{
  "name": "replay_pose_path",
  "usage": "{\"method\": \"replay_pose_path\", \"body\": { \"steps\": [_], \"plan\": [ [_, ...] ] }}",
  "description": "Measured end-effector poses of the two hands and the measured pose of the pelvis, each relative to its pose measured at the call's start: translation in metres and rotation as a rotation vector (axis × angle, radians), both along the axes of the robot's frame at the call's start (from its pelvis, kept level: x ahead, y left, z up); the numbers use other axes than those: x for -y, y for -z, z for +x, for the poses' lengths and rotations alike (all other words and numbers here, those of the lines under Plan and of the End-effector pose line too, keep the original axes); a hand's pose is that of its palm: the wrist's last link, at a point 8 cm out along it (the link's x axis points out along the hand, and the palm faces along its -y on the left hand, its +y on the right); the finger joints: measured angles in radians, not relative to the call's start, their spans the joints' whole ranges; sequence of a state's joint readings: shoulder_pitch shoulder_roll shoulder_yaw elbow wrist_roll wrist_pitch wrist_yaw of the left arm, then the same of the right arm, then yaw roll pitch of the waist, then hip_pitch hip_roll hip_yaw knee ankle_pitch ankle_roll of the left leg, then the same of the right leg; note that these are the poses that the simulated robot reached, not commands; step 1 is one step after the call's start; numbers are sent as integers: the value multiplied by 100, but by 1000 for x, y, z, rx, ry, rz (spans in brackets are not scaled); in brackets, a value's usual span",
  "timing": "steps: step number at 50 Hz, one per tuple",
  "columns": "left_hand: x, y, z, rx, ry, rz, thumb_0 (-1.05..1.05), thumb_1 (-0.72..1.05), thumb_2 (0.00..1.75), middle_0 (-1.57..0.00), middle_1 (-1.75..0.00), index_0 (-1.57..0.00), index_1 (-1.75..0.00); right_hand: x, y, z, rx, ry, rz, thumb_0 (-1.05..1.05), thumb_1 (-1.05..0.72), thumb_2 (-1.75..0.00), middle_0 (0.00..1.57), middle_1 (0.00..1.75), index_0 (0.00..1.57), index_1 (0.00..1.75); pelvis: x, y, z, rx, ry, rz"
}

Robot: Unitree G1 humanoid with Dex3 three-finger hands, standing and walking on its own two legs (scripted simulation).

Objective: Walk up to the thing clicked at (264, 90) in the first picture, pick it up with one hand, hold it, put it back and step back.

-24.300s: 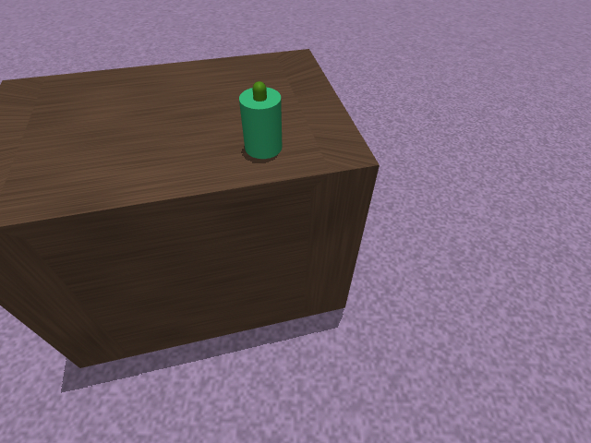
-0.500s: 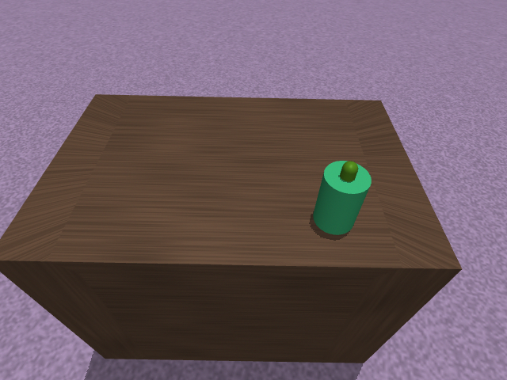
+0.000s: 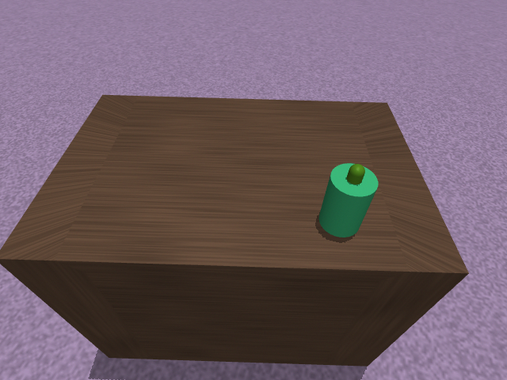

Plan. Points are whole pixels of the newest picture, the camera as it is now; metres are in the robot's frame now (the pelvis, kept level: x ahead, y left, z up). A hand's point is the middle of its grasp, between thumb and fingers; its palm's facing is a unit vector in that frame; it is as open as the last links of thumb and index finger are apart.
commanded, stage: home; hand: right
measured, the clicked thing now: (348, 195) +0.46 -0.18 +0.00
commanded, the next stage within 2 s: stand in 0.68 s
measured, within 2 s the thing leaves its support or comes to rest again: neither
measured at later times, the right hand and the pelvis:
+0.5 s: hand out of the picture +0.07 -0.25 -0.16, palm faces -0.05 +0.93 -0.35, open 17.5 cm; pelvis +0.00 +0.01 +0.00, yaw +0 degrees
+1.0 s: hand out of the picture +0.09 -0.25 -0.16, palm faces -0.05 +0.94 -0.35, open 15.2 cm; pelvis +0.02 +0.01 +0.00, yaw +0 degrees
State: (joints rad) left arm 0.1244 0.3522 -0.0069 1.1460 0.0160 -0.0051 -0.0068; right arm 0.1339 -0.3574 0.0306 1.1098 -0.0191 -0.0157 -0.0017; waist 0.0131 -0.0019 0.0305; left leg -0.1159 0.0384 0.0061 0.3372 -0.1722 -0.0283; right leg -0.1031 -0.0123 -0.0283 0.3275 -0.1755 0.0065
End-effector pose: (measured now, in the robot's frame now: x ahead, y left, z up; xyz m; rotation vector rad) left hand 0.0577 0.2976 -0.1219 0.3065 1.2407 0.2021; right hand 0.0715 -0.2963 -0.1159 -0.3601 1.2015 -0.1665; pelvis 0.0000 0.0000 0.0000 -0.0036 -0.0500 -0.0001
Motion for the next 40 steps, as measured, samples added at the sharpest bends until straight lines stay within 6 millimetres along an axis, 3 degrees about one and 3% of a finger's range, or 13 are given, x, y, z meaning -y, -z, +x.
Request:
{"method": "replay_pose_path", "body": {
  "steps": [22, 40],
  "plan": [
    [-5, 1, 3, -21, 7, -3, 1, 90, 90, -20, -29, -21, -30, -5, 2, -10, -41, 32, 0, 0, 55, -4, 6, 4, 6, 4, -7, -1, 4, -7, 5, 1],
    [-7, 0, 12, -22, 7, 3, 0, 90, 90, -20, -30, -21, -30, -8, 4, 1, -39, 33, 8, 0, 56, -4, 6, 4, 6, 4, -9, -1, 12, -15, 4, 4]
  ]
}}
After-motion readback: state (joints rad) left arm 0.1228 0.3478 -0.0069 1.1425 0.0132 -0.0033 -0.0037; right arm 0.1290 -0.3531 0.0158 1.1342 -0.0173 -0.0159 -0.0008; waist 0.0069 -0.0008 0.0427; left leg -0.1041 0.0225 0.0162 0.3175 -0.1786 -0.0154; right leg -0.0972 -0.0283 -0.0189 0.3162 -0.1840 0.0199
